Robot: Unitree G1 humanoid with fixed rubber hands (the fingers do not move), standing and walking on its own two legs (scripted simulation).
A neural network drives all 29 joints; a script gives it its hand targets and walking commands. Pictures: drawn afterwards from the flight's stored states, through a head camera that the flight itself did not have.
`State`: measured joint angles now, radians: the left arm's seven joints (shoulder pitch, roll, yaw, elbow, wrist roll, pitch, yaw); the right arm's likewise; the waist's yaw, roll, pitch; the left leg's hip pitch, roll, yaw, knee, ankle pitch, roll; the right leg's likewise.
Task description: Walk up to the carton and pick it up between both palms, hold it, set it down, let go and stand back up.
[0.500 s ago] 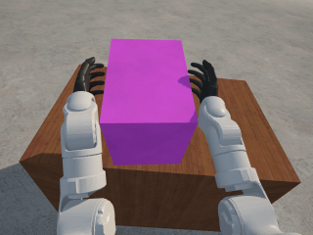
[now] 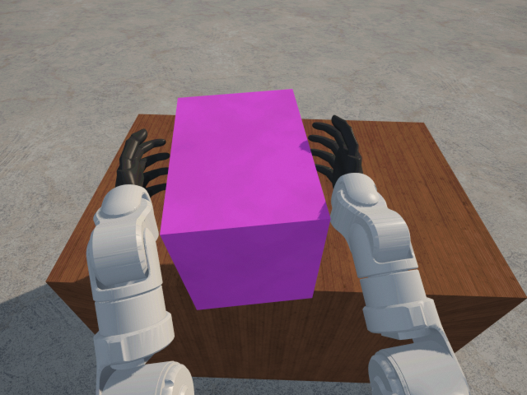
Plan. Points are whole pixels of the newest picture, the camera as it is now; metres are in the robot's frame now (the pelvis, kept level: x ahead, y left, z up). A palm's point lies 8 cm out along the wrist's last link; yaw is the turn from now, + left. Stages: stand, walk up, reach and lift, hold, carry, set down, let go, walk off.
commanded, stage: hold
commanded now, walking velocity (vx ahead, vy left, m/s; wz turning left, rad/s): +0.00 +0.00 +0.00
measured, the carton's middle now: (245, 198) +0.41 +0.01 +0.10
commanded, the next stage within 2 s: none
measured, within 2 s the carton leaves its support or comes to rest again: neither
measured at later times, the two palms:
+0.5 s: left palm (138, 181) +0.36 +0.15 +0.19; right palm (342, 172) +0.37 -0.13 +0.18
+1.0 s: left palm (143, 181) +0.37 +0.14 +0.19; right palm (346, 173) +0.37 -0.14 +0.18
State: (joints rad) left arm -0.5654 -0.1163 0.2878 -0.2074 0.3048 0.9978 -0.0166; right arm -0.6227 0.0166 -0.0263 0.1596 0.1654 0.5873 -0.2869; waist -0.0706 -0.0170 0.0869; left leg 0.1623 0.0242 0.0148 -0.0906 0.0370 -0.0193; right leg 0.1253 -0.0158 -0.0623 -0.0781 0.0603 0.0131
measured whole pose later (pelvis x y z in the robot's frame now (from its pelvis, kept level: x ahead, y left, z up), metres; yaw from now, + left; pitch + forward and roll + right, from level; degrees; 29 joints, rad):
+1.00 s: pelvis +0.02 +0.01 +0.00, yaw -2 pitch -8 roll +0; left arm -0.56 -0.15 0.30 -0.27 0.35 1.01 -0.06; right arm -0.60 0.01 0.00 0.14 0.15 0.55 -0.27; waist -0.09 -0.03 0.15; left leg 0.24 0.02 0.05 -0.09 0.00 -0.01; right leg 0.20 -0.02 -0.03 -0.09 0.04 0.02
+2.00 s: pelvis +0.00 +0.00 +0.00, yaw +4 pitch -9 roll -1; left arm -0.69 -0.09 0.27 -0.04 0.42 0.85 -0.05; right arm -0.70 0.01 -0.08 0.36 0.17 0.37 -0.27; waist -0.12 -0.09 0.12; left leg 0.06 0.03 -0.05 0.25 -0.14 -0.03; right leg 0.11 -0.02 -0.12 0.12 -0.06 0.01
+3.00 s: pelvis +0.01 +0.01 +0.00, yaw -1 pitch -7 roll +0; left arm -0.59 -0.14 0.32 -0.16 0.36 0.97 -0.05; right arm -0.63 0.01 -0.03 0.23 0.14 0.54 -0.27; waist -0.07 -0.03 0.09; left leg 0.20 0.02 0.04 -0.09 0.02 -0.01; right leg 0.16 -0.02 -0.03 -0.09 0.06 0.02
